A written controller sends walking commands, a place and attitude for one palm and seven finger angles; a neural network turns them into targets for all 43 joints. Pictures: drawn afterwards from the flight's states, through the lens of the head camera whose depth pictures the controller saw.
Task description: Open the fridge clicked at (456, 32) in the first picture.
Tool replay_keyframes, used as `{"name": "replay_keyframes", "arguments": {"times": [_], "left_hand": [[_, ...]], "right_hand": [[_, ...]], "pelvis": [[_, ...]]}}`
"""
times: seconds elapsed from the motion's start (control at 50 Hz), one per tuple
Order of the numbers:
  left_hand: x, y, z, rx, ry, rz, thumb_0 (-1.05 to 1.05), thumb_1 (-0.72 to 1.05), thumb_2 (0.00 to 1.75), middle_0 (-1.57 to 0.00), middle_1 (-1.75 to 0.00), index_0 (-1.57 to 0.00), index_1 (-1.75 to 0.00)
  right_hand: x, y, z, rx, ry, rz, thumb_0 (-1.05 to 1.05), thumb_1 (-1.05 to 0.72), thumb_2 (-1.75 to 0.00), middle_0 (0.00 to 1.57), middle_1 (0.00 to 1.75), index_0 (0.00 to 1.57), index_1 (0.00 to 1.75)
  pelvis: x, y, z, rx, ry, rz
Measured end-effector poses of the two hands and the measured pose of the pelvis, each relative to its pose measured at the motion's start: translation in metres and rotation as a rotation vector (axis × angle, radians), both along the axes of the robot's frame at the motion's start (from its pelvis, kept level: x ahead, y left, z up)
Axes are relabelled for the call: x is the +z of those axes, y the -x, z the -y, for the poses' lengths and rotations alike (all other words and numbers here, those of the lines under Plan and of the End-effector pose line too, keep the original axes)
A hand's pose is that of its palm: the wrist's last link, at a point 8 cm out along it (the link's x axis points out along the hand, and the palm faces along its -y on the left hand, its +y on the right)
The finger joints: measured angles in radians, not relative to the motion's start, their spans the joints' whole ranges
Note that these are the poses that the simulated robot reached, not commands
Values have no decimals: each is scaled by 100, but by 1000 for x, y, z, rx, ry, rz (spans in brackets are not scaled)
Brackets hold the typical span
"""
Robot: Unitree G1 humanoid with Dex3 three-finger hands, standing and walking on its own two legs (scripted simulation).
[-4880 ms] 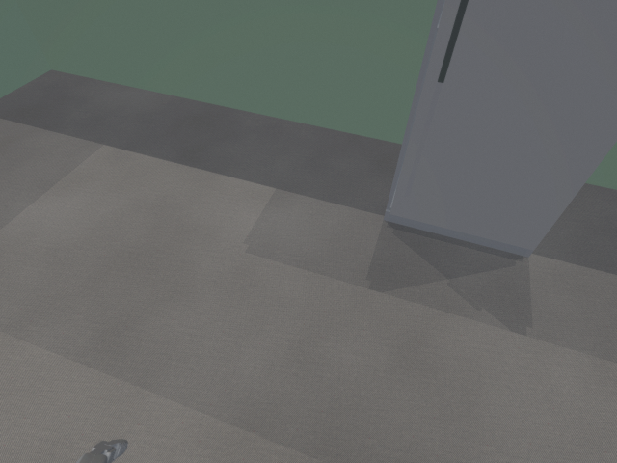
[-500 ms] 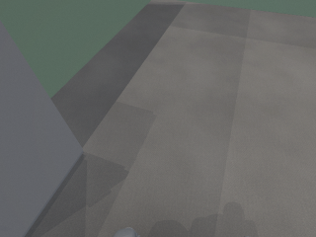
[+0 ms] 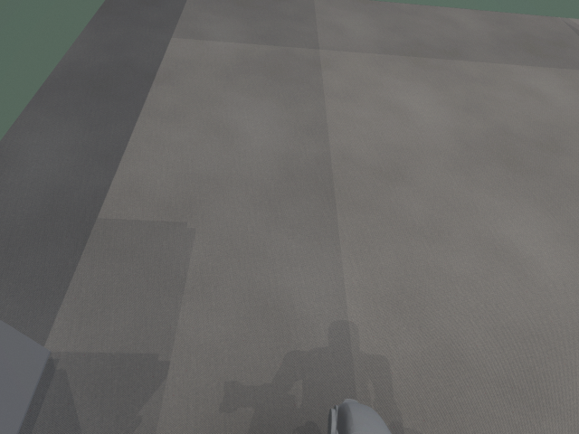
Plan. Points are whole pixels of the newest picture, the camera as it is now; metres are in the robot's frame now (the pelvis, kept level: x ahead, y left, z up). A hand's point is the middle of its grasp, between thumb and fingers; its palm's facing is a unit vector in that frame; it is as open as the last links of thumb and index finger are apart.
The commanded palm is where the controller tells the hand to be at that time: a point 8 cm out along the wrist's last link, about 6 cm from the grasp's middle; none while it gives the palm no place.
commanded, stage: walk to a spot facing it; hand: left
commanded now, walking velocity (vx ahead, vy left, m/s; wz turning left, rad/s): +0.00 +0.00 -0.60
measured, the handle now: out of the picture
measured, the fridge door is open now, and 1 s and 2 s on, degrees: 0 0 0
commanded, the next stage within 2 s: turn to face it in 0.10 s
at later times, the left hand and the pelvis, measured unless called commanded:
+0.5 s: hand (220, 373) +0.23 +0.12 -0.16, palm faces -0.11 -0.98 -0.16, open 7.4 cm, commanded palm none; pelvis +0.09 -0.03 -0.01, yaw -5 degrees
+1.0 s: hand (146, 422) +0.15 +0.22 -0.17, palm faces +0.21 -0.95 -0.25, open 7.4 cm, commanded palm none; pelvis +0.09 -0.01 +0.00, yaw +10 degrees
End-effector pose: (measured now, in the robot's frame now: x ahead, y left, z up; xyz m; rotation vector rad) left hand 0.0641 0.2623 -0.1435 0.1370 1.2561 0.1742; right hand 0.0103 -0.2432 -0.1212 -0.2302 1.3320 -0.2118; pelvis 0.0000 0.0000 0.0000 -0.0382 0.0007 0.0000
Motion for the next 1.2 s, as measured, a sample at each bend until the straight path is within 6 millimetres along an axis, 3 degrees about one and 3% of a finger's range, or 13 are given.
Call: {"name": "replay_keyframes", "arguments": {"times": [0.08,0.16,0.22,0.28,0.38,0.5,0.64,0.76,0.88,0.98,1.1,1.2], "left_hand": [[1,-70,21,-116,-8,52,1,91,90,-20,-29,-19,-30],[0,-136,53,-230,-26,140,1,91,90,-20,-29,-19,-30],[3,-165,72,-274,-38,200,1,91,90,-20,-29,-20,-30],[10,-173,83,-283,-43,200,1,91,90,-20,-29,-20,-30],[16,-169,94,-295,-25,162,1,91,90,-20,-29,-20,-30],[5,-158,90,-200,43,169,1,90,90,-21,-29,-20,-30],[-25,-115,44,-25,64,79,1,90,90,-21,-29,-20,-30],[-12,-73,5,47,9,-44,1,91,90,-20,-29,-20,-30],[1,-57,-13,112,-38,-43,1,91,90,-20,-29,-19,-30],[8,-65,-6,148,-55,26,1,91,90,-20,-29,-19,-30],[20,-77,23,176,-72,133,1,91,90,-20,-29,-19,-30],[26,-58,53,216,-114,176,1,91,90,-20,-29,-20,-30]], "right_hand": [[-13,30,7,-112,-21,-87,1,-91,-90,20,30,20,30],[-34,47,16,-207,-60,-153,1,-91,-90,20,30,20,30],[-43,40,25,-244,-76,-165,1,-91,-90,20,30,20,30],[-40,11,31,-246,-74,-101,1,-91,-90,20,30,19,30],[-32,-42,32,-221,-80,35,1,-91,-90,20,30,19,30],[-27,-80,13,-137,-94,49,0,-91,-90,20,30,19,30],[-20,-113,-5,-11,-38,34,1,-92,-90,20,30,19,30],[-2,-127,-13,45,-17,29,0,-91,-90,20,30,20,30],[4,-139,-9,98,-13,27,0,-91,-90,20,30,20,30],[2,-149,5,144,-15,35,0,-91,-90,20,30,20,30],[-10,-165,33,202,-34,50,0,-91,-90,20,30,20,30],[-28,-188,58,254,-62,70,1,-91,-90,20,30,20,30]], "pelvis": [[-8,-19,6,-58,-15,-2],[-23,-42,22,-108,-31,-5],[-27,-50,31,-140,-31,5],[-20,-58,35,-160,-34,18],[-9,-72,34,-157,-32,13],[-10,-87,25,-83,-11,21],[-19,-94,1,2,-5,6],[-3,-92,-8,46,13,-27],[4,-91,-6,109,22,-38],[3,-87,6,171,13,-32],[-2,-79,32,247,-10,-27],[-11,-75,60,305,-41,-24]]}}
